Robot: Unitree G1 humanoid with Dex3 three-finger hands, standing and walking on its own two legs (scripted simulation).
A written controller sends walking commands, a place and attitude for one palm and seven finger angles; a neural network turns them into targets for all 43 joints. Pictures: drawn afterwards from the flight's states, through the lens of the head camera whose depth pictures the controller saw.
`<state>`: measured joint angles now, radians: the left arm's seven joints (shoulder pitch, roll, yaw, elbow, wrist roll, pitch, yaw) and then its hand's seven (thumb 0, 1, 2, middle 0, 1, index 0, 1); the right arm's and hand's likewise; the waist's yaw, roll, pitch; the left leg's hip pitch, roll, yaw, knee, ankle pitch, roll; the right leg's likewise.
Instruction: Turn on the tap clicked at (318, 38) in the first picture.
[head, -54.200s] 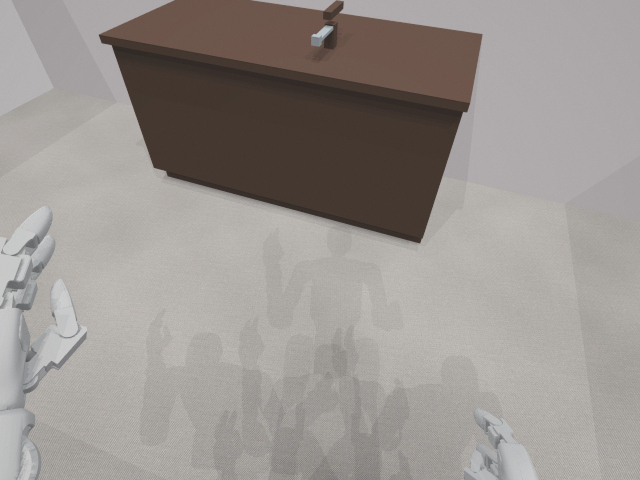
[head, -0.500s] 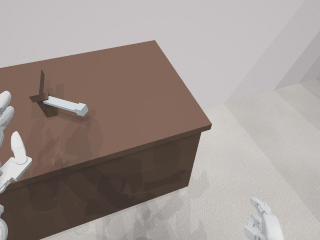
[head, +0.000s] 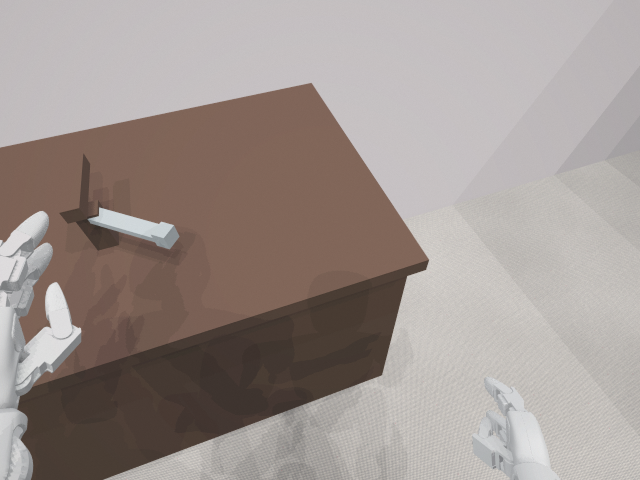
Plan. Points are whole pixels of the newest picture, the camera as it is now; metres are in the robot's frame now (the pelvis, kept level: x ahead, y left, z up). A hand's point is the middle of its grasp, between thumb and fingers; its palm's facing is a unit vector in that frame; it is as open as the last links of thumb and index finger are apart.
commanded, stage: come to a stop and stand still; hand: left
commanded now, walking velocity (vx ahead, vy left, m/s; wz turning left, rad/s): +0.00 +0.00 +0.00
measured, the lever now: (165, 235) +0.45 +0.29 +0.01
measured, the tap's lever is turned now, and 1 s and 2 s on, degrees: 51 51 51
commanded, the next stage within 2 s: look again from close up in 0.68 s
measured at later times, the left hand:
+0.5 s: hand (17, 360) +0.19 +0.28 +0.15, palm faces +0.42 -0.83 -0.38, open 7.4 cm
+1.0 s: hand (30, 311) +0.23 +0.28 +0.17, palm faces +0.36 -0.83 -0.43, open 7.4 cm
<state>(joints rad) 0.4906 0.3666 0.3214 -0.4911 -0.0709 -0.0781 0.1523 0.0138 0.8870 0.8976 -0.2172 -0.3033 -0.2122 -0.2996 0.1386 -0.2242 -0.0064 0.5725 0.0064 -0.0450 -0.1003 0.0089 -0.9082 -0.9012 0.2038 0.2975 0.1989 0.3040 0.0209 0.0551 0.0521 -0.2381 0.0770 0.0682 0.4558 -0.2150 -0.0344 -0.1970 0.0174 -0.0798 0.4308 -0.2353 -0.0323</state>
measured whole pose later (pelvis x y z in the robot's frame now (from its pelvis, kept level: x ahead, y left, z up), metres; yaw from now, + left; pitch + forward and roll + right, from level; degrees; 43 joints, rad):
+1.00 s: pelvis -0.02 +0.04 +0.00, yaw -2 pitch -1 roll -1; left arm 0.34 0.38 0.38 -0.41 -0.03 -0.19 0.08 0.01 0.90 0.90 -0.20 -0.30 -0.20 -0.30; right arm 0.20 -0.22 -0.01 0.54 0.03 -0.13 0.01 0.01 -0.91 -0.90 0.20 0.30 0.20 0.30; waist 0.03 0.02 0.08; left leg -0.25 0.04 0.12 0.47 -0.21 0.03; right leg -0.22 -0.02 -0.02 0.42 -0.19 0.02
